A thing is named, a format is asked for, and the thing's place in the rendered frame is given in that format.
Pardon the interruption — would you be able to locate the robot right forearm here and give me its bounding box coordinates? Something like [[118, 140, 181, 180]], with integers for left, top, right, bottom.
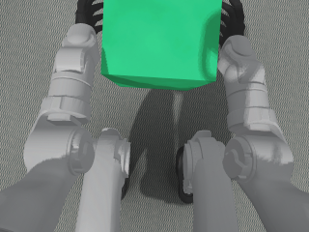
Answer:
[[217, 35, 295, 167]]

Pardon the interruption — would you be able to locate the robot left upper arm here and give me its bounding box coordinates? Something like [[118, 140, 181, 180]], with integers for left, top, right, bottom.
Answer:
[[0, 126, 96, 232]]

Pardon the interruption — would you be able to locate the robot right shin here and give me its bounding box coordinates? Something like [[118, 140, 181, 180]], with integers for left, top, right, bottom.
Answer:
[[183, 130, 226, 193]]

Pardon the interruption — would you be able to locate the robot right upper arm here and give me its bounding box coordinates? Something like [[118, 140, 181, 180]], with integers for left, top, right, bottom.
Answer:
[[222, 134, 309, 232]]

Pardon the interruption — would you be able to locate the robot left forearm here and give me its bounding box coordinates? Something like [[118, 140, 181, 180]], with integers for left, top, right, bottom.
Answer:
[[23, 23, 101, 165]]

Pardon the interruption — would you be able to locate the robot left shin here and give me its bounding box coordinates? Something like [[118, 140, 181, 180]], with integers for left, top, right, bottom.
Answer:
[[93, 128, 126, 187]]

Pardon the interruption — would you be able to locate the carton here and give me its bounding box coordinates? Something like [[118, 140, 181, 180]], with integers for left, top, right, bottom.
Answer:
[[100, 0, 222, 91]]

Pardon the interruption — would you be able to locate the left robot hand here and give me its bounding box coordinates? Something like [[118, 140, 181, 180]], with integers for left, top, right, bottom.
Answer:
[[75, 0, 104, 34]]

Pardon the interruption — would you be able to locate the right robot hand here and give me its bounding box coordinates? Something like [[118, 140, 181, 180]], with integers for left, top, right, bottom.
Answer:
[[219, 0, 245, 48]]

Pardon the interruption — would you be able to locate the robot shin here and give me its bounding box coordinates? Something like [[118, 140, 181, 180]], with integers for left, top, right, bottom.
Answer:
[[183, 130, 226, 193], [93, 128, 126, 187]]

